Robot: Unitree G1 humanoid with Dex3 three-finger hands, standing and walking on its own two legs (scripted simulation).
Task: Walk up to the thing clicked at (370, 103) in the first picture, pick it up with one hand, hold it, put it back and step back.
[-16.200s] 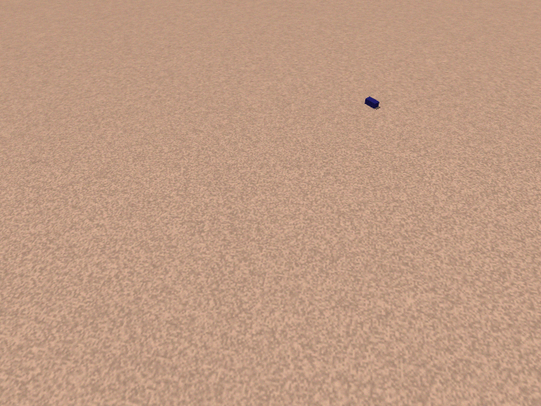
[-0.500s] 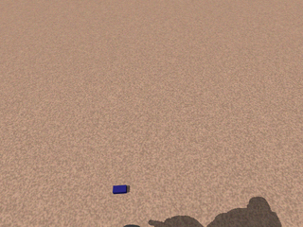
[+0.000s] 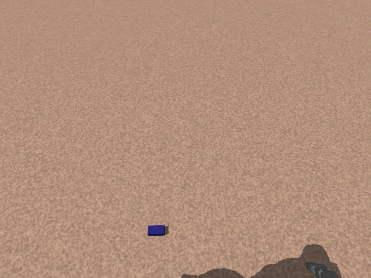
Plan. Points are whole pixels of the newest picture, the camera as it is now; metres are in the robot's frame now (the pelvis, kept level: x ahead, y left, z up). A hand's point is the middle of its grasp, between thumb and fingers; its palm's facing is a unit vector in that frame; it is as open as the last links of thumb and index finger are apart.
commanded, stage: walk up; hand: left
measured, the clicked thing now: (156, 230) +0.42 +0.20 -0.75
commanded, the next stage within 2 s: stand in 0.90 s
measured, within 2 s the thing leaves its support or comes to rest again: neither
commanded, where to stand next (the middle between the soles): +0.03 -0.03 m, yaw -2 degrees
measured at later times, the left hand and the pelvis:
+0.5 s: hand out of the picture +0.09 +0.25 -0.14, palm faces -0.03 -0.95 -0.33, open 7.4 cm; pelvis -0.01 -0.01 +0.01, yaw -1 degrees
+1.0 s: hand out of the picture +0.07 +0.25 -0.14, palm faces -0.04 -0.95 -0.32, open 7.4 cm; pelvis -0.01 +0.00 +0.01, yaw -1 degrees
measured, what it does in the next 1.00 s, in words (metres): stands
